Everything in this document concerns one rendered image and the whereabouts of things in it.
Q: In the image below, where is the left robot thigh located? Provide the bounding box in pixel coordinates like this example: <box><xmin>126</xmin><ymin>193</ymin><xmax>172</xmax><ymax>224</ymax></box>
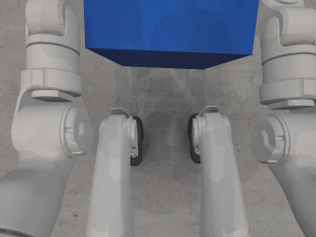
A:
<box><xmin>85</xmin><ymin>115</ymin><xmax>138</xmax><ymax>237</ymax></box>

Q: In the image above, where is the right robot upper arm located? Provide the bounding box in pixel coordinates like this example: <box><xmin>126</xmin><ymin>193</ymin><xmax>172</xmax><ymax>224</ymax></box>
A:
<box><xmin>250</xmin><ymin>113</ymin><xmax>316</xmax><ymax>237</ymax></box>

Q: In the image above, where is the left robot upper arm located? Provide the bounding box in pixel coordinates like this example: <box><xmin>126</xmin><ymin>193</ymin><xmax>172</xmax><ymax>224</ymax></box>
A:
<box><xmin>0</xmin><ymin>104</ymin><xmax>94</xmax><ymax>237</ymax></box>

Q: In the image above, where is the right robot thigh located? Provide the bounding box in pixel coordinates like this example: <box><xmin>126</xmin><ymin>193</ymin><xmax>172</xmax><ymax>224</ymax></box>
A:
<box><xmin>192</xmin><ymin>112</ymin><xmax>252</xmax><ymax>237</ymax></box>

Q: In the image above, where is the carton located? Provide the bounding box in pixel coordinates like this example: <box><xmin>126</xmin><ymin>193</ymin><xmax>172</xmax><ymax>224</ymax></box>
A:
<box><xmin>83</xmin><ymin>0</ymin><xmax>259</xmax><ymax>70</ymax></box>

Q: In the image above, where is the robot right forearm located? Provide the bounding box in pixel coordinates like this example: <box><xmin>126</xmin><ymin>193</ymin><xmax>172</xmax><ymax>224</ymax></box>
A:
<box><xmin>255</xmin><ymin>0</ymin><xmax>316</xmax><ymax>114</ymax></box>

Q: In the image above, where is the robot thigh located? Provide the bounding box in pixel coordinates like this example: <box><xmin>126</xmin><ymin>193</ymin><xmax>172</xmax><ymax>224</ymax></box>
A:
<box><xmin>192</xmin><ymin>112</ymin><xmax>252</xmax><ymax>237</ymax></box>
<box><xmin>85</xmin><ymin>115</ymin><xmax>138</xmax><ymax>237</ymax></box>

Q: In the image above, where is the robot left forearm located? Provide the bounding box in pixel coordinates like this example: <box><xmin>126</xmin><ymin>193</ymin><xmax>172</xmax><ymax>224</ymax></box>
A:
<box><xmin>11</xmin><ymin>0</ymin><xmax>84</xmax><ymax>148</ymax></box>

